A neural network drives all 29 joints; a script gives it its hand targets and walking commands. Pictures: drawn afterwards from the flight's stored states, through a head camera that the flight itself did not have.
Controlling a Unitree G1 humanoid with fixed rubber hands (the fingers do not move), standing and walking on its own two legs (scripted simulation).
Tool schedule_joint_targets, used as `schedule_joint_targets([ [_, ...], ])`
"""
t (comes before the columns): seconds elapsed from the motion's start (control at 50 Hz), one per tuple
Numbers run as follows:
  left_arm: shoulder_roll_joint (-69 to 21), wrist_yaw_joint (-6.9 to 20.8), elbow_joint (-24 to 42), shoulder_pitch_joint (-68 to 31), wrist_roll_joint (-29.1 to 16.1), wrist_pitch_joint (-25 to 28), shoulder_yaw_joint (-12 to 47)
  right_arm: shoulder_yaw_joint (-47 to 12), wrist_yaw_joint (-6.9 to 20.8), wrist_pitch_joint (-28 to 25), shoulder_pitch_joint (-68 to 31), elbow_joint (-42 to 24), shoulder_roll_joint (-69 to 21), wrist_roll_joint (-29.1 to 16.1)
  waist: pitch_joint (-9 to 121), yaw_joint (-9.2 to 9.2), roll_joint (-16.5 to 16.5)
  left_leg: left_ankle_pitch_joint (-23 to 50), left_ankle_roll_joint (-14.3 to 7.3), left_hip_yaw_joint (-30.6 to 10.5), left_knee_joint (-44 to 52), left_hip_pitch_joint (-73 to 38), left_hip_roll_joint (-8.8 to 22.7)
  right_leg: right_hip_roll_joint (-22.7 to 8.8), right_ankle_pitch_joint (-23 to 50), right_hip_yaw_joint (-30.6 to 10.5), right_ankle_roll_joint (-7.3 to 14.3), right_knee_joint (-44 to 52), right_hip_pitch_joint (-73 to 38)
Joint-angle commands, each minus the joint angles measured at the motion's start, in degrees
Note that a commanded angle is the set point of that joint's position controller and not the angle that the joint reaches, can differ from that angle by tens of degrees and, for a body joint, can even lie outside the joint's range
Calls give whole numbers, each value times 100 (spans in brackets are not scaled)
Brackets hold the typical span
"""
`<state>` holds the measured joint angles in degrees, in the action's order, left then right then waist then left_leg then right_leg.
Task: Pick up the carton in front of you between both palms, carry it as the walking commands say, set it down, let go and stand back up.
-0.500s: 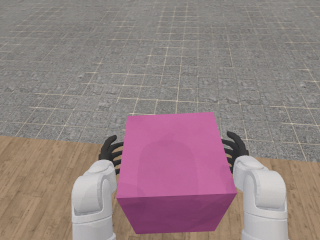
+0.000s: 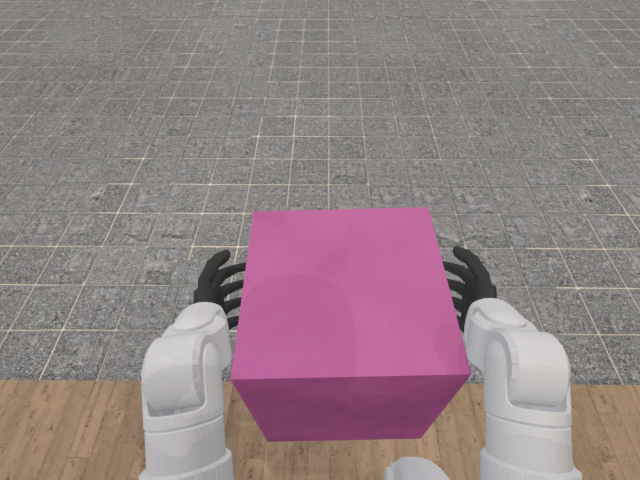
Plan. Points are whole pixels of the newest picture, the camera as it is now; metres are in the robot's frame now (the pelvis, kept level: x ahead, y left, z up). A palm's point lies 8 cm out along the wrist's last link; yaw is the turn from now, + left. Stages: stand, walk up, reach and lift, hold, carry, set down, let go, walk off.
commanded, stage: carry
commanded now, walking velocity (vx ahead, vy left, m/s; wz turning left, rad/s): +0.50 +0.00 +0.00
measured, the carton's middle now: (342, 332) +0.29 -0.01 +0.01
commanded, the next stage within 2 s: none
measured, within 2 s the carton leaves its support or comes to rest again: neither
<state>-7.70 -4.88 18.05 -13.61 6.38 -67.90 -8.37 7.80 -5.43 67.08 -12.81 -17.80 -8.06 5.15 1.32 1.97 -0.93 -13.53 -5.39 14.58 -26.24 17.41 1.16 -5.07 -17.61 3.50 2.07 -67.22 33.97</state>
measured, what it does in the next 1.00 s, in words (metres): goes down: right foot, then left foot 0.09 m lower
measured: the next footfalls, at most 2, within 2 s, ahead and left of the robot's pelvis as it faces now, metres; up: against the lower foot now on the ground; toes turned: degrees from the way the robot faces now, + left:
right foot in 0.28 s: +0.38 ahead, -0.10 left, +0.00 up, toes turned -6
left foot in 0.82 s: +0.76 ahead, +0.06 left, -0.09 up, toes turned +5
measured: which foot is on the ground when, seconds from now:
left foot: down 0.00-0.30, up 0.32-0.80, down 0.82-1.00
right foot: up 0.00-0.26, down 0.28-0.86, up 0.88-1.00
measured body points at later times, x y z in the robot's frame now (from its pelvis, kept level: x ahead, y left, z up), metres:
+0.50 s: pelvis +0.32 -0.05 +0.00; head +0.41 -0.06 +0.44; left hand +0.69 +0.13 +0.07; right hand +0.72 -0.17 +0.07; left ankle +0.30 +0.11 -0.66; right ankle +0.34 -0.10 -0.74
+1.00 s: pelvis +0.68 +0.02 -0.11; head +0.73 +0.04 +0.34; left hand +1.06 +0.17 -0.04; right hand +1.04 -0.14 -0.03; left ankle +0.72 +0.06 -0.83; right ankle +0.56 -0.13 -0.69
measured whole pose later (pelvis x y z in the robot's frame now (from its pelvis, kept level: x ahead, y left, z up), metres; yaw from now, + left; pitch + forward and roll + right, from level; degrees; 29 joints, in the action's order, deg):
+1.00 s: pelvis +0.68 +0.02 -0.11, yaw +0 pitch +5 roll -2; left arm -0.3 -7.3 -8.6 -37.3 3.3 -69.0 -10.7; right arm 12.7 -6.7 68.8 -34.6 5.9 -1.7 3.8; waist -1.0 1.8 -0.2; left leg -15.9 -7.7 7.0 -37.1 26.5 -2.2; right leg 0.3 -25.6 -1.0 1.6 -80.3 29.2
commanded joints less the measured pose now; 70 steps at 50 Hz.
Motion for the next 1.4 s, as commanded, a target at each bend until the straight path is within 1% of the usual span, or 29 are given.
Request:
schedule_joint_targets([
  [0.0, -4593, 1195, 4, -3465, -2259, 160, 4421, -4438, 1406, -118, -3644, -164, -4551, -2467, 1841, -18, 664, 933, -584, -1570, 1151, -1825, 1536, -148, 443, 30, -59, 626, 780],
  [0.16, -4256, 998, -1121, -4980, -2438, -25, 3753, -3784, 1196, 32, -5161, 1057, -4210, -2556, 1270, 134, 815, 2269, -296, -931, 771, -1853, 1130, 315, 1545, 639, 174, 3217, 222],
  [0.2, -4329, 1008, -1442, -5367, -2467, -67, 3507, -3635, 1162, 59, -5572, 1376, -4355, -2568, 1355, 27, 916, 2972, -137, -781, 360, -2052, 1141, 436, 1538, 690, 275, 3573, -274],
  [0.24, -4459, 1035, -1821, -5524, -2512, -84, 3274, -3513, 1139, 96, -5934, 1636, -4545, -2591, 2000, -370, 671, 3610, 161, -360, -1233, -1909, 839, 819, 1194, 962, 310, 3927, -1930],
  [0.26, -4522, 1063, -1942, -5598, -2543, -84, 3174, -3444, 1123, 104, -6116, 1748, -4608, -2619, 2552, -605, 123, 2221, 246, -457, -2550, -1032, 663, 134, 751, 91, 346, 3832, -3213],
  [0.28, -4420, 1079, -2025, -5781, -2520, -68, 3068, -3386, 1099, 134, -6192, 1832, -4848, -2632, 3218, -510, -1215, 37, 451, -697, -4191, 895, -153, -1400, 90, -2744, 1118, 4112, -4737],
  [0.3, -4724, 1103, -2122, -5875, -2648, -60, 3082, -3303, 1092, 135, -6359, 1855, -4906, -2606, 3116, -625, -1637, -1697, 393, -1229, -5034, 2009, -543, -1571, 570, -3721, 1413, 4658, -5057],
  [0.36, -5476, 1198, -1561, -6751, -2979, 18, 3244, -3251, 993, 62, -6737, 1662, -5448, -2580, 2755, -535, -401, -943, 148, -1679, -4822, 2308, 103, -1213, 2843, -2055, 1066, 4185, -4423],
  [0.4, -5790, 1217, -1216, -6998, -3153, 41, 3363, -3237, 901, 33, -6706, 1432, -5651, -2511, 2881, -514, -404, -689, 237, -1620, -4210, 2072, 218, -1053, 3156, -1561, 896, 4238, -4278],
  [0.5, -5756, 1226, -623, -6574, -3109, 34, 3614, -3411, 749, -44, -6125, 929, -5581, -2199, 2981, -595, -490, -565, 321, -1298, -2986, 2596, 133, -915, 4059, -1101, 1103, 4053, -4776],
  [0.56, -5464, 1216, -449, -6233, -3005, 39, 3817, -3634, 740, -63, -6005, 574, -5344, -2107, 2963, -629, -704, 491, 308, -1123, -2804, 2645, 113, -788, 4762, -748, 1048, 3809, -4952],
  [0.64, -5022, 1232, -754, -5718, -2841, 31, 3950, -3805, 889, 27, -5854, 604, -4923, -2095, 2509, -1035, -462, 1616, 307, -1193, -1717, 3914, 136, -466, 4016, -858, 884, 3400, -5989],
  [0.68, -4955, 1240, -1023, -5631, -2815, 18, 3986, -3707, 989, 102, -5670, 887, -4689, -2065, 2009, -1013, -60, 2855, 341, -1074, -190, 3039, 69, -231, 2916, -614, 795, 3365, -5160],
  [0.74, -4992, 1273, -1486, -5712, -2813, 16, 3925, -3448, 1089, 173, -5583, 1306, -4477, -1978, 1549, -814, -346, 3677, 87, -926, 290, 1262, 75, -173, 2586, -335, 686, 3164, -3706],
  [0.8, -5141, 1297, -1915, -6028, -2901, -7, 3806, -3049, 1150, 209, -5437, 1820, -4284, -1869, 2034, 173, -25, 3018, 111, -532, 195, -1217, -7, 64, 3213, 60, 385, 924, -2839],
  [0.82, -5143, 1293, -2029, -6188, -2885, 5, 3701, -2934, 1187, 219, -5542, 1890, -4200, -1895, 2074, 329, 534, 2602, 242, -873, 30, -2004, 335, 356, 1531, 179, 218, -643, -1943],
  [0.84, -5212, 1274, -2138, -6385, -2884, -71, 3638, -2814, 1198, 212, -5697, 2196, -4252, -1900, 2550, -74, 1946, 5250, -194, -2257, -1511, -3599, 1402, 774, -1947, -230, 74, -1685, -225],
  [0.86, -5198, 1224, -2349, -6253, -2862, -126, 3494, -2745, 1218, 225, -5572, 2434, -4240, -1973, 3074, 99, 1880, 4114, -984, -3767, -1161, -4169, 2033, 875, -1883, -562, -24, -2457, 695],
  [0.88, -5283, 1172, -2223, -6276, -2858, -107, 3390, -2870, 1256, 182, -5726, 2353, -4530, -2169, 3039, 279, 1636, 1931, -1338, -4690, -288, -3829, 2153, 872, -1631, -601, -66, -2612, 1218],
  [0.9, -5481, 1117, -2114, -6496, -2823, -58, 3396, -2969, 1305, 143, -6036, 2140, -4953, -2386, 2686, 166, 659, 1138, -1067, -4514, 106, -3144, 1865, 592, -1067, -616, -43, -1995, 1126],
  [0.96, -5942, 957, -1743, -6466, -2702, 115, 3356, -3338, 1361, -8, -6865, 1398, -5793, -2909, 2713, 33, 509, 1981, -725, -3575, 8, -2335, 1496, 295, -393, -599, -52, -1136, 780],
  [1.14, -5903, 847, -1285, -5058, -2163, 798, 3894, -3970, 1442, -633, -5585, 1106, -5997, -2832, 2771, 249, 650, 4627, -417, -2205, -293, -3058, 904, 396, 605, 189, 33, 965, 1484],
  [1.22, -5600, 912, -1143, -4771, -2146, 974, 4139, -4223, 1444, -844, -5185, 1068, -5699, -2762, 2404, 312, 678, 5446, -211, -1579, -361, -2937, 542, 868, 1683, 813, 127, 3278, 355],
  [1.26, -5391, 955, -1027, -4742, -2202, 984, 4215, -4283, 1413, -884, -5038, 1016, -5503, -2741, 2573, 140, 912, 6072, 9, -1428, -832, -2467, 674, 1051, 2170, 898, 239, 3987, -1204],
  [1.3, -5155, 1003, -914, -4705, -2255, 948, 4189, -4359, 1379, -854, -5231, 847, -5257, -2746, 3007, -337, 626, 4578, 278, -1126, -2219, -1279, 585, 492, 2561, 423, 338, 4428, -3517],
  [1.32, -4950, 1026, -911, -4709, -2258, 892, 4123, -4348, 1366, -796, -5295, 829, -5179, -2701, 3379, -287, -478, 527, 382, -1230, -3200, 127, 202, -1050, 4394, -1331, 662, 3694, -5049],
  [1.34, -4730, 1029, -1125, -4536, -2271, 844, 4010, -4279, 1323, -689, -5047, 968, -5064, -2715, 3877, -466, -1403, -1929, 615, -1491, -5034, 1729, -594, -2012, 3320, -3420, 1901, 4072, -6177],
  [1.36, -4829, 1036, -1154, -4400, -2380, 779, 4049, -4199, 1279, -641, -5077, 914, -4916, -2686, 3783, -500, -941, -1659, 433, -1743, -5353, 2159, -265, -1771, 2245, -3500, 1821, 4422, -6011],
  [1.38, -4892, 1050, -961, -4633, -2501, 726, 4107, -4129, 1239, -591, -5208, 840, -4935, -2686, 3347, -469, -636, -1314, 351, -1702, -5093, 2386, -152, -1424, 2243, -2942, 1525, 4575, -5559],
])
